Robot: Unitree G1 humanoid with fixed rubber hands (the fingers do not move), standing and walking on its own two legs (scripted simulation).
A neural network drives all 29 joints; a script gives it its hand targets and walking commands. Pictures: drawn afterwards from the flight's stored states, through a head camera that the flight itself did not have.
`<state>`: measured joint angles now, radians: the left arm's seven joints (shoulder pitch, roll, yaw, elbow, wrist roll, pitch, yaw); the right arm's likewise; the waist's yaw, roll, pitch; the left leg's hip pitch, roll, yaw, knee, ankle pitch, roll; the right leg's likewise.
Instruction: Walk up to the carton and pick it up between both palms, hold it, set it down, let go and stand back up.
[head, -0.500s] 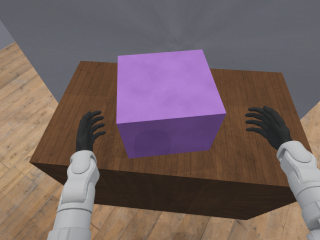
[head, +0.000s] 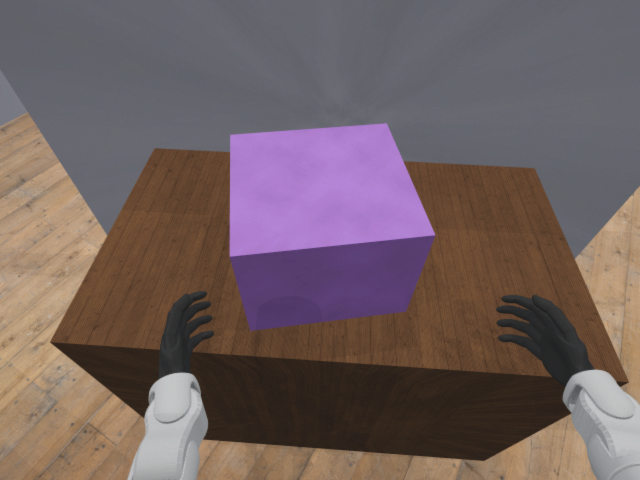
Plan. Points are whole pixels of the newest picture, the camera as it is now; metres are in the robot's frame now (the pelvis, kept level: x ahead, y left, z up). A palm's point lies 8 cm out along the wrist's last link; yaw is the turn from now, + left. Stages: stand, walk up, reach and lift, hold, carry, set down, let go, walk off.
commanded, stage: set down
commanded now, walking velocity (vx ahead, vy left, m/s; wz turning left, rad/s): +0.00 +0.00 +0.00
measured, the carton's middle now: (319, 225) +0.51 +0.05 -0.02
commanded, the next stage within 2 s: let go in 1.26 s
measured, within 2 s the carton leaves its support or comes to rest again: neither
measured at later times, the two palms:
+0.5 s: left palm (173, 409) +0.20 +0.21 -0.02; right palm (562, 413) +0.22 -0.27 -0.02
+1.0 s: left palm (155, 441) +0.17 +0.23 -0.06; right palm (526, 433) +0.20 -0.23 -0.06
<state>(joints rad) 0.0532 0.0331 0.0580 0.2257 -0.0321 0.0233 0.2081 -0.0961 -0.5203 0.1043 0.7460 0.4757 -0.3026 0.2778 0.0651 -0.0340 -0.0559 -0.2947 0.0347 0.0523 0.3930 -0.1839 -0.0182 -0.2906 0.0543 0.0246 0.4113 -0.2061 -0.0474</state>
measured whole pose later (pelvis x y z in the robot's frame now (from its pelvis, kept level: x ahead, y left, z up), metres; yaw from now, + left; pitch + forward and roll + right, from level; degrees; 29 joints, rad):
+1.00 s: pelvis +0.02 +0.01 +0.00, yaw +1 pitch +0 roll +0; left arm 0.29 0.10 0.04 0.41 0.01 -0.10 0.13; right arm 0.13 -0.34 0.09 0.85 0.29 -0.41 0.18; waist 0.05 -0.03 0.01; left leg -0.17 0.01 0.02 0.42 -0.25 0.00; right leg -0.14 0.04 0.01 0.40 -0.26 -0.03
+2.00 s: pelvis +0.02 +0.03 -0.01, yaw +0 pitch -1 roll -1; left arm 0.24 0.24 0.04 0.72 0.03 0.00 -0.01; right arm 0.31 -0.24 -0.04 0.74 -0.04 0.01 0.01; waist 0.00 -0.03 -0.02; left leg -0.23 0.01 0.05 0.55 -0.31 0.03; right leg -0.19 0.03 0.03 0.50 -0.28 0.00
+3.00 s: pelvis -0.01 +0.05 +0.00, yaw -1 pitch -1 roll -1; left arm 0.29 0.16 0.02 1.13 0.02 0.00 0.02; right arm 0.40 -0.16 -0.03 0.98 -0.02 -0.01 -0.03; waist -0.01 -0.01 -0.01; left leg -0.19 -0.02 0.06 0.43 -0.22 0.05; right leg -0.17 0.01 0.07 0.40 -0.21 0.02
